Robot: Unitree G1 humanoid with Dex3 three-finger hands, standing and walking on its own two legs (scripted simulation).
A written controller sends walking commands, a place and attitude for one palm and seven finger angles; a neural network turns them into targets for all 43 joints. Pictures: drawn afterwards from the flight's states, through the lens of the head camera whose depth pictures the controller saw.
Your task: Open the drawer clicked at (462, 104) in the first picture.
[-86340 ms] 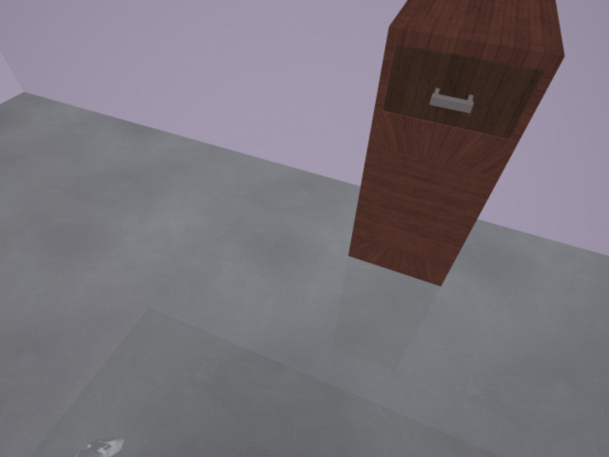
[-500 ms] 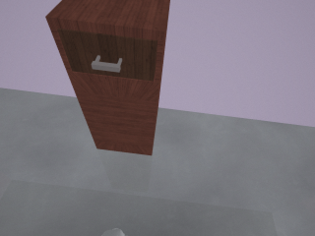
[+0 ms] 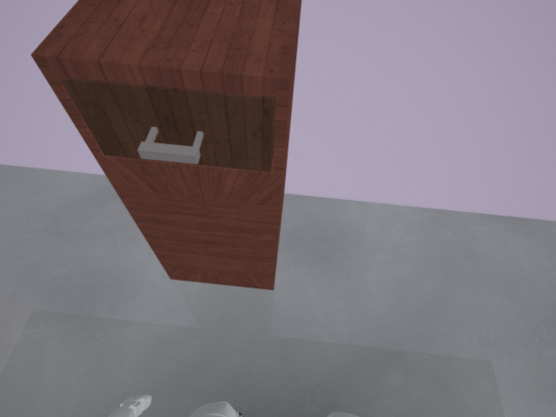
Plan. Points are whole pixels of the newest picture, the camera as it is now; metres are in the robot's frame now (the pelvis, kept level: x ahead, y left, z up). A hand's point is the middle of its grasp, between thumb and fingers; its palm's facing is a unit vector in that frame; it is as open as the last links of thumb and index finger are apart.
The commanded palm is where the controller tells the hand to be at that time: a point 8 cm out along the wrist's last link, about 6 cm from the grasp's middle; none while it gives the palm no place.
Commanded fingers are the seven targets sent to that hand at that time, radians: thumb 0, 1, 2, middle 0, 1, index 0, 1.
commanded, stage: come to a stop and stand still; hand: left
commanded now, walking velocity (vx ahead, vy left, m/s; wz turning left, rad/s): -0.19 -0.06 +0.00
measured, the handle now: (173, 143) +0.53 +0.21 +0.02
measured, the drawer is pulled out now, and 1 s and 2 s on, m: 0.00 0.00 0.00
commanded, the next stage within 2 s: look again from close up in 0.86 s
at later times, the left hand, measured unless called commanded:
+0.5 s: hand out of the picture +0.03 +0.15 -0.17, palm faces -0.04 -0.97 -0.25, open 7.4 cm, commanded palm none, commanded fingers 0.00 0.90 0.90 -0.20 -0.30 -0.20 -0.30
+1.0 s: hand out of the picture +0.00 +0.13 -0.16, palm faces -0.04 -0.98 -0.21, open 7.4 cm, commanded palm none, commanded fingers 0.00 0.90 0.90 -0.20 -0.30 -0.20 -0.30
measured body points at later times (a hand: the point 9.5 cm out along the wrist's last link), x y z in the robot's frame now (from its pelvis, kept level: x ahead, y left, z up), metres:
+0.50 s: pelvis -0.02 -0.04 +0.00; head +0.03 -0.05 +0.45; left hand +0.03 +0.20 -0.15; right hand +0.03 -0.29 -0.15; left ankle -0.01 +0.08 -0.72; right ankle -0.05 -0.16 -0.73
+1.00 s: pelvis -0.03 -0.06 +0.01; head -0.02 -0.06 +0.46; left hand +0.01 +0.18 -0.14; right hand -0.03 -0.28 -0.15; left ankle -0.01 +0.08 -0.73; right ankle -0.05 -0.16 -0.73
